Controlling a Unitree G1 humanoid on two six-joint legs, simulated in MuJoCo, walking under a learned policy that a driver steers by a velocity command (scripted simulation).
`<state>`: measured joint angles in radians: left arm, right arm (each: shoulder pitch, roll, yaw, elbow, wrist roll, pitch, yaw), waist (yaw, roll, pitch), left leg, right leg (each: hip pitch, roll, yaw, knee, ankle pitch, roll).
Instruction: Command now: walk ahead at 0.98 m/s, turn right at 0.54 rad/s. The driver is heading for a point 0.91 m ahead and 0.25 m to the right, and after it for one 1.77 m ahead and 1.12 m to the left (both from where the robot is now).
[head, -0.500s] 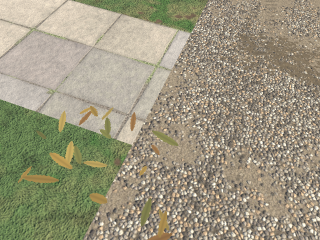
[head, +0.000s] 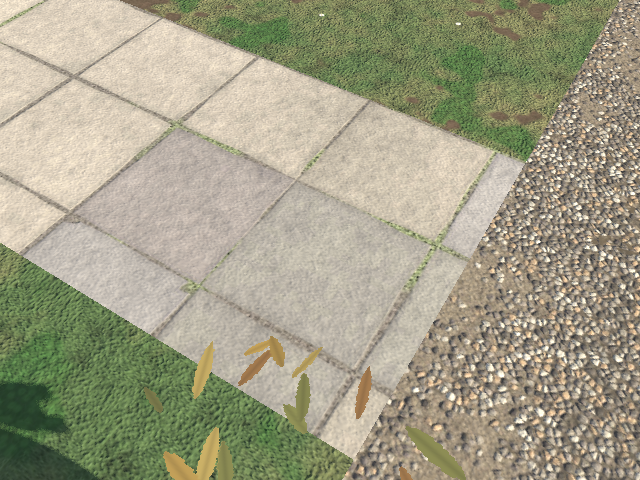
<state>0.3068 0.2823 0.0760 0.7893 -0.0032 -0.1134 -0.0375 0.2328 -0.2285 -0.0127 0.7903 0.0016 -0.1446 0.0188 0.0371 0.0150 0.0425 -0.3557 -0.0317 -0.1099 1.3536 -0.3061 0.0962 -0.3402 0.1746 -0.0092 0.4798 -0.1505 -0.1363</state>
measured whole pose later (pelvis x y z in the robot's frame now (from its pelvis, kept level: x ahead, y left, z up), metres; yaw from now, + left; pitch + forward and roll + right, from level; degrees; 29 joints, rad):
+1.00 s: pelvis +0.78 -0.25 +0.01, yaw -42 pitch -1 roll -1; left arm 0.40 0.23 0.04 0.78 0.02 -0.11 -0.04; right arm 0.21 -0.28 -0.02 0.72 0.04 -0.07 -0.01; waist 0.03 0.04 0.01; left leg -0.80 0.15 -0.12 1.19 -0.09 0.03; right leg -0.09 0.12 -0.11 0.41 -0.31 -0.12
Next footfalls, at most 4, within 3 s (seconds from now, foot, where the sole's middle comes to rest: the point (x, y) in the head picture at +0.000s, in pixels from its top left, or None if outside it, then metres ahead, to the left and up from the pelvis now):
0.30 left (261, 467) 0.49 0.14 -0.76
0.76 right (457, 366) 0.74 -0.28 -0.76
1.24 left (502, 222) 1.18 -0.45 -0.76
1.64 right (580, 152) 1.49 -0.73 -0.76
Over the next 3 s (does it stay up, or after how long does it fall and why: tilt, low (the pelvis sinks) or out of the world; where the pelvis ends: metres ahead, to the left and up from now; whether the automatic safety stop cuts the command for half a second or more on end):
stays up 1.49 -0.50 0.00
